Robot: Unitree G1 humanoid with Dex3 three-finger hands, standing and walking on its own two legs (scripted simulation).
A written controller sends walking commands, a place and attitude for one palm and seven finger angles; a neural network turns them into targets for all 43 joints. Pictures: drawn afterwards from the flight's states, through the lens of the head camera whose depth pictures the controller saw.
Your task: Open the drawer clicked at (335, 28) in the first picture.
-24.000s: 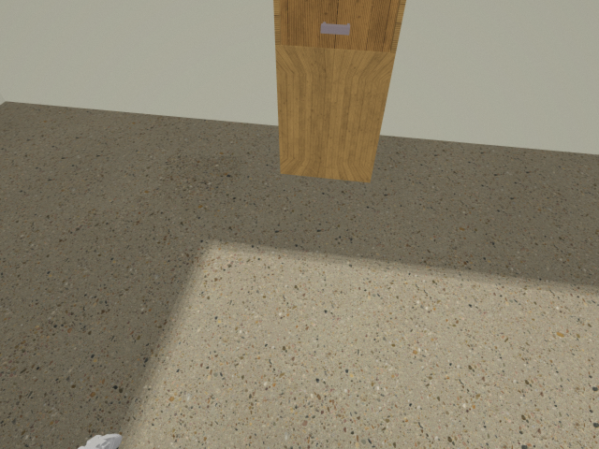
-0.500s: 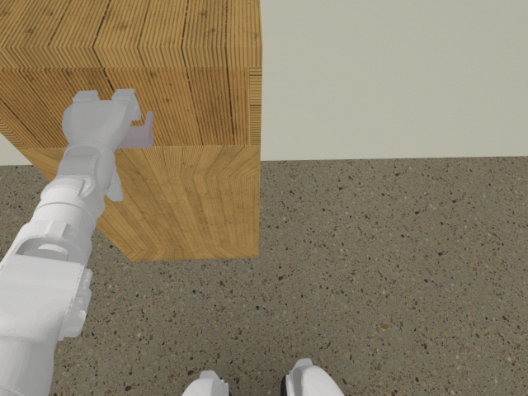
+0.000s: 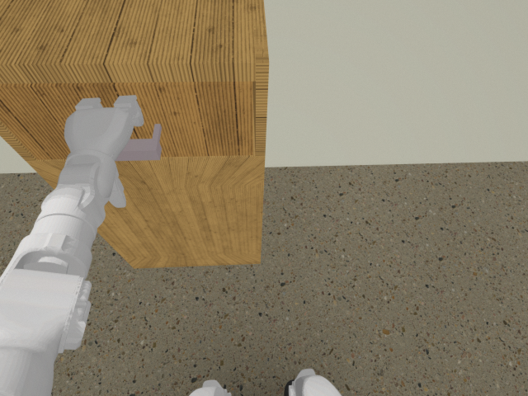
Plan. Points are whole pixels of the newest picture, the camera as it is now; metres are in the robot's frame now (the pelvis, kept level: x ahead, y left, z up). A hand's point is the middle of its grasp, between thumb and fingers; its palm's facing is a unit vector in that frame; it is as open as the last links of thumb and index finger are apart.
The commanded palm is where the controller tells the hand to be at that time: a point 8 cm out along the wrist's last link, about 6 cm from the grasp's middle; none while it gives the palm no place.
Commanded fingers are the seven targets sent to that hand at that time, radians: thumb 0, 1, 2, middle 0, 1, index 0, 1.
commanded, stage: lift the fingers back up to retry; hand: left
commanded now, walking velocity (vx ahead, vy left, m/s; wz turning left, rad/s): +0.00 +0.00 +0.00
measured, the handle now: (129, 139) +0.54 +0.21 +0.03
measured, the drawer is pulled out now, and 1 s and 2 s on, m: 0.00 0.00 0.00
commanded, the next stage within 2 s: re-aim the fingers above the handle in 0.44 s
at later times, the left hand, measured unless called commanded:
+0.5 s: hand (103, 139) +0.49 +0.22 +0.08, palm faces -0.04 -0.04 -1.00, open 13.7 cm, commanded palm +0.46 +0.22 +0.15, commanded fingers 0.00 -0.50 0.30 -0.30 -1.20 -0.30 -1.20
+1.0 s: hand (106, 144) +0.47 +0.21 +0.09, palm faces -0.04 -0.02 -1.00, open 13.8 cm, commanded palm +0.46 +0.22 +0.15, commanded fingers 0.00 -0.50 0.30 -0.30 -1.20 -0.30 -1.20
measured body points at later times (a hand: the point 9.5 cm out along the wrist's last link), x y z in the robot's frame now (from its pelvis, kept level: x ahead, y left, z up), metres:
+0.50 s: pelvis +0.04 +0.00 +0.02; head +0.10 -0.01 +0.47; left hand +0.48 +0.22 +0.14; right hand +0.12 -0.26 -0.11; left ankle +0.00 +0.10 -0.70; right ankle +0.03 -0.12 -0.70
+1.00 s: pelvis +0.03 -0.01 +0.02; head +0.09 -0.02 +0.47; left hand +0.47 +0.21 +0.14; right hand +0.10 -0.28 -0.11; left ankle +0.00 +0.10 -0.70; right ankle +0.03 -0.12 -0.70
